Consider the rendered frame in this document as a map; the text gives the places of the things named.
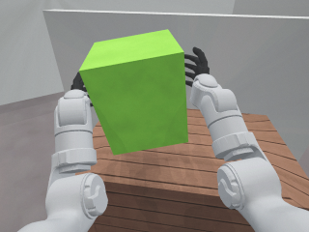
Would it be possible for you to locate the right robot forearm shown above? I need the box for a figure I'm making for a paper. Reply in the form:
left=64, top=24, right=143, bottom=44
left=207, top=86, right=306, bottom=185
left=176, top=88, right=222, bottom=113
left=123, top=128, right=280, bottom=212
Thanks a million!
left=189, top=73, right=282, bottom=193

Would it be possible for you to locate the left robot hand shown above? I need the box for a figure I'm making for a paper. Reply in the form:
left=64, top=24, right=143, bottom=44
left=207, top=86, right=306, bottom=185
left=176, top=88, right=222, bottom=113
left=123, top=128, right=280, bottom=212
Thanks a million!
left=70, top=72, right=93, bottom=107

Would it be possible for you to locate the left robot forearm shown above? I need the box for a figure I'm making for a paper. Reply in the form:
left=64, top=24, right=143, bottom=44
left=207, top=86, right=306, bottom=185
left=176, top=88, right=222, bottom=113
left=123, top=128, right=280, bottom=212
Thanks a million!
left=45, top=89, right=98, bottom=210

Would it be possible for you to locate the carton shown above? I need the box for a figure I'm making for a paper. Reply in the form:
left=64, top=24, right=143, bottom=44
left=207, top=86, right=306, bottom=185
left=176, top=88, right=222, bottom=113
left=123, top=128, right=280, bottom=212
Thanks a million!
left=79, top=29, right=188, bottom=156

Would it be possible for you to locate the robot left upper arm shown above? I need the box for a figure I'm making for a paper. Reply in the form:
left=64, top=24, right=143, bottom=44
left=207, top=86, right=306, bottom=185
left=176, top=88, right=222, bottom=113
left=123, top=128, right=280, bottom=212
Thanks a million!
left=17, top=172, right=108, bottom=232

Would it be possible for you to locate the robot right upper arm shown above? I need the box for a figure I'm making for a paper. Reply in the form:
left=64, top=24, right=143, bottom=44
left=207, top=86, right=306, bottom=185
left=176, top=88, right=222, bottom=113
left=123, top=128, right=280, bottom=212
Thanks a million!
left=216, top=157, right=309, bottom=232

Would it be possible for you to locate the pedestal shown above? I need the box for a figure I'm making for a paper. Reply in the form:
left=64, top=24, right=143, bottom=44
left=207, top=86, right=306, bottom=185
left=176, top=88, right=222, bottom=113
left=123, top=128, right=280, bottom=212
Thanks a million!
left=75, top=108, right=309, bottom=232

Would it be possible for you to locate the right robot hand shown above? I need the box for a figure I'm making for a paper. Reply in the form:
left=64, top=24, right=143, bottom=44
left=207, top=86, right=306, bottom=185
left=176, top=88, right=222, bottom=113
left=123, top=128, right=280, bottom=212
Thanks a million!
left=184, top=46, right=210, bottom=87

